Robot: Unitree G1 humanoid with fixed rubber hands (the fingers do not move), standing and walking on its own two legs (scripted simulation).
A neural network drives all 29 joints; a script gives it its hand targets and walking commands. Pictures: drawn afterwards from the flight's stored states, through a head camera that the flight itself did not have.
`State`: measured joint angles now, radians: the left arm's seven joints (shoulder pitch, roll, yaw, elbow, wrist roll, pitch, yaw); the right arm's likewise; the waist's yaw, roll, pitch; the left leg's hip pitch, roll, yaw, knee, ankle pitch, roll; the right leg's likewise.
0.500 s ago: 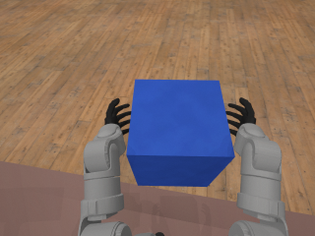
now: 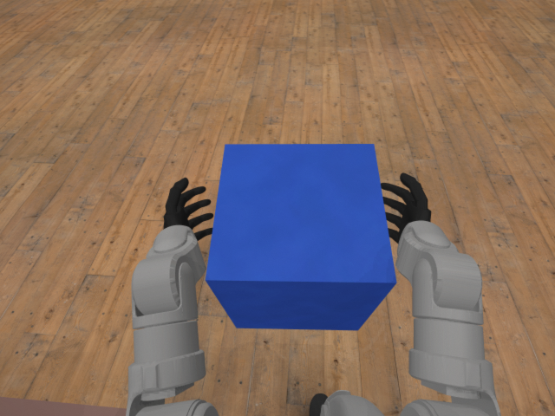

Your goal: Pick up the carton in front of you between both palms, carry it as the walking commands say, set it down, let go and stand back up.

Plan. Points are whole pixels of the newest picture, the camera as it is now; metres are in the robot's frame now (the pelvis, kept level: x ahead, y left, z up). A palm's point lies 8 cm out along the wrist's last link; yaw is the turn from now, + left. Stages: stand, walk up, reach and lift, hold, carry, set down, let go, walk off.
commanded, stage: carry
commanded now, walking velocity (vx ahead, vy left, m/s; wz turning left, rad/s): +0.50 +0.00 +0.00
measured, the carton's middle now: (297, 246) +0.35 -0.01 +0.03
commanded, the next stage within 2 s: none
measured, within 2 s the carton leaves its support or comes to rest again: neither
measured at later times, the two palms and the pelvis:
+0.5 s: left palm (207, 122) +0.62 +0.15 +0.07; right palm (360, 117) +0.64 -0.16 +0.06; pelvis +0.30 -0.01 -0.02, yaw -1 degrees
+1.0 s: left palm (216, 57) +0.90 +0.15 +0.07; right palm (335, 53) +0.89 -0.15 +0.08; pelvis +0.61 +0.01 -0.01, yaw -2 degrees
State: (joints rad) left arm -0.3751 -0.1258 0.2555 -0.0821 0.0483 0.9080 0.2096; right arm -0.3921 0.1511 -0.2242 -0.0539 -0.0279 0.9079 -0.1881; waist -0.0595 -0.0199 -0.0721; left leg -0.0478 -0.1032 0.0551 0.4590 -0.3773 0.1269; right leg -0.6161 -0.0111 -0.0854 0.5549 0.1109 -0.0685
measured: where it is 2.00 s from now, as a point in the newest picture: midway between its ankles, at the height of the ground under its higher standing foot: (278, 274)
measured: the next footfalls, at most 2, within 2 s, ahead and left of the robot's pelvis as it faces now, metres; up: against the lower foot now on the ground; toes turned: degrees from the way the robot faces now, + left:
right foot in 0.06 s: +0.23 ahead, -0.07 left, -0.04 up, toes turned -4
left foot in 0.60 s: +0.56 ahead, +0.09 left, -0.04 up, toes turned +4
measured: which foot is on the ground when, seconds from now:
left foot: down 0.00-0.10, up 0.12-0.58, down 0.60-1.00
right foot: up 0.00-0.04, down 0.06-0.62, up 0.64-1.00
